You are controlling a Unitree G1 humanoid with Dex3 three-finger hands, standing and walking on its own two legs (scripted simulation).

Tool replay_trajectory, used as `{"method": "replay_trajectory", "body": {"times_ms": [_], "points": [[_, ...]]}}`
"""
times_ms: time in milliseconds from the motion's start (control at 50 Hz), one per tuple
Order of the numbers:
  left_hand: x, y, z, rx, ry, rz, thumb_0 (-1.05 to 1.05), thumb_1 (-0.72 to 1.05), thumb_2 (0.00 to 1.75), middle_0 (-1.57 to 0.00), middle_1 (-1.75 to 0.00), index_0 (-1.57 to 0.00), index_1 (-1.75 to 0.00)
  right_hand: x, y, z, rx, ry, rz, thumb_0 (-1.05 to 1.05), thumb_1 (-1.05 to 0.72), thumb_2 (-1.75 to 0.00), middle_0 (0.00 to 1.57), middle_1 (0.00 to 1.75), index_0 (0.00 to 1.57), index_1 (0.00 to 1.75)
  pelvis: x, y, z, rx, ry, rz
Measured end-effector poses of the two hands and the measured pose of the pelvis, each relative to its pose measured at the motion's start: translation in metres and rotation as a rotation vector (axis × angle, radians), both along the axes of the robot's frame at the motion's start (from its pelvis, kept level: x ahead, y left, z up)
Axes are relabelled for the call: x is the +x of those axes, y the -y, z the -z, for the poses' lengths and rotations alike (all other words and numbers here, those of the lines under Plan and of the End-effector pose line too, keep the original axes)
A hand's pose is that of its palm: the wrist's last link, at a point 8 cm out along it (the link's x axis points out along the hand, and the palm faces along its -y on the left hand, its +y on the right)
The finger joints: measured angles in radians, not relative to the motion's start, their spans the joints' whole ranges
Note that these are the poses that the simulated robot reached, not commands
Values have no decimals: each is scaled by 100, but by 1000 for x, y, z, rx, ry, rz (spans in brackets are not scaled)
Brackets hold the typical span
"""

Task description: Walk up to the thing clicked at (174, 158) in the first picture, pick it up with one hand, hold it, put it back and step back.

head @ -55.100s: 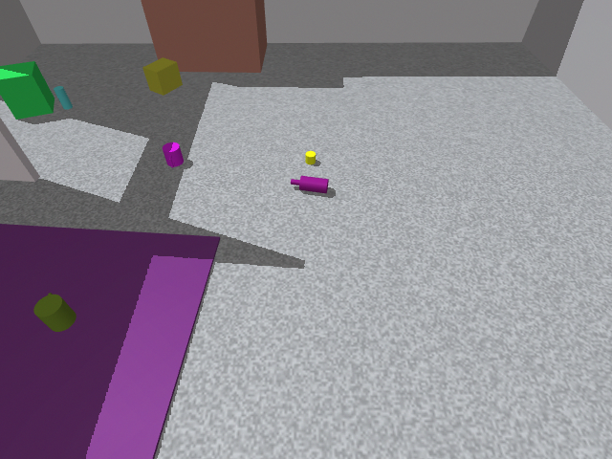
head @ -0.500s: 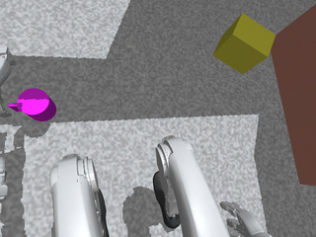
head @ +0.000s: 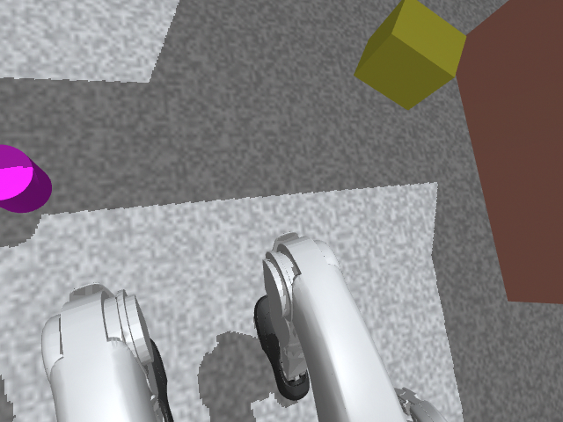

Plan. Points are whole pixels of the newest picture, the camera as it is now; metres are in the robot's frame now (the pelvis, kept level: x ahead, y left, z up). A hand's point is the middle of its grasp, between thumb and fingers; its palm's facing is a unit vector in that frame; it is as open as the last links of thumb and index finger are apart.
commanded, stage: home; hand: left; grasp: from above
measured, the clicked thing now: out of the picture +0.51 +0.32 -0.29
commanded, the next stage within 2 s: none
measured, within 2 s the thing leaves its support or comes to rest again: neither
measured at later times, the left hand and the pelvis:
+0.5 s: hand out of the picture +0.37 +0.30 +0.03, palm faces -0.28 -0.55 -0.79, open 8.3 cm; pelvis +0.01 +0.00 +0.13, yaw +4 degrees
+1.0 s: hand out of the picture +0.26 +0.23 +0.23, palm faces +0.13 -0.94 -0.31, open 7.4 cm; pelvis +0.05 +0.00 +0.32, yaw +9 degrees
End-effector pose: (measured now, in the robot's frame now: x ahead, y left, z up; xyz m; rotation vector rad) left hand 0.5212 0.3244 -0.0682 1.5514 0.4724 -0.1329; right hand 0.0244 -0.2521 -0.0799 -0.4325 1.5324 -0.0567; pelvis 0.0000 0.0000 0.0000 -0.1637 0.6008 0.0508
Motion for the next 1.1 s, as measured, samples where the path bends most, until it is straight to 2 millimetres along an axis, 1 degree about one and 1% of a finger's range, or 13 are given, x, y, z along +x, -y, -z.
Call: {"method": "replay_trajectory", "body": {"times_ms": [60, 120, 180, 240, 300, 380, 460, 540, 640, 760, 840, 920, 1100], "points": [[-1, -1, -9, 0, -28, -15, 0, -46, 96, -14, -95, -13, -96, 5, -7, 0, 28, 6, 17, 0, -90, -90, 21, 30, 21, 30, 3, 0, -7, 1, -13, -1], [-6, 1, -16, -22, -63, -22, 0, -38, 94, -18, -88, -16, -89, 12, -9, -4, 44, 18, 22, 0, -90, -90, 21, 30, 21, 30, 5, -1, -15, -1, -20, -3], [-16, 4, -23, -76, -75, -26, 0, -26, 91, -20, -77, -18, -78, 20, -6, -11, 47, 33, 21, 0, -90, -90, 21, 30, 21, 30, 7, -2, -25, -1, -23, -8], [-32, 7, -39, -154, -46, -32, 0, -9, 87, -21, -64, -19, -65, 31, 0, -21, 40, 53, 23, 0, -90, -90, 21, 30, 21, 30, 8, -2, -36, 2, -29, -17], [-55, 6, -65, -235, 8, -63, 0, 11, 83, -21, -52, -20, -53, 48, 7, -35, 31, 86, 20, 0, -90, -90, 21, 30, 21, 30, 9, -3, -53, 10, -32, -25], [-92, -1, -102, -335, 45, -165, 0, 38, 82, -21, -41, -20, -42, 81, 11, -59, 26, 170, 4, 0, -90, -90, 21, 30, 21, 30, 9, -2, -81, 25, -19, -30], [-132, -4, -134, -422, 19, -264, 0, 62, 85, -21, -35, -20, -36, 118, 7, -92, 38, 293, -25, 1, -91, -90, 20, 30, 21, 30, 8, -2, -115, 35, 8, -41], [-170, 4, -164, -536, -4, -342, 0, 76, 87, -21, -32, -21, -33, 151, -3, -131, 59, 420, -57, 1, -91, -90, 20, 30, 20, 30, 9, -2, -149, 47, 43, -54], [-208, 20, -200, -685, -5, -448, 0, 84, 89, -22, -30, -21, -31, 182, -18, -181, 87, 560, -80, 1, -91, -90, 20, 30, 21, 30, 13, -1, -190, 61, 92, -72], [-241, 33, -241, -830, 15, -593, 1, 88, 89, -22, -30, -21, -31, 203, -33, -232, 121, 669, -86, 1, -90, -90, 21, 30, 21, 30, 22, 1, -234, 80, 150, -89], [-256, 40, -270, -922, 25, -691, 1, 89, 90, -21, -30, -21, -30, 209, -39, -262, 137, 713, -76, 1, -90, -90, 21, 30, 21, 30, 30, 1, -261, 92, 192, -96], [-271, 48, -302, -995, 20, -771, 1, 90, 90, -21, -30, -20, -30, 211, -42, -291, 141, 739, -61, 1, -90, -90, 21, 30, 21, 30, 39, 1, -289, 103, 234, -102], [-300, 62, -368, -1138, 22, -913, 1, 90, 90, -21, -29, -20, -30, 212, -41, -350, 111, 799, -27, 1, -90, -90, 21, 30, 21, 30, 65, -1, -344, 124, 325, -118]]}}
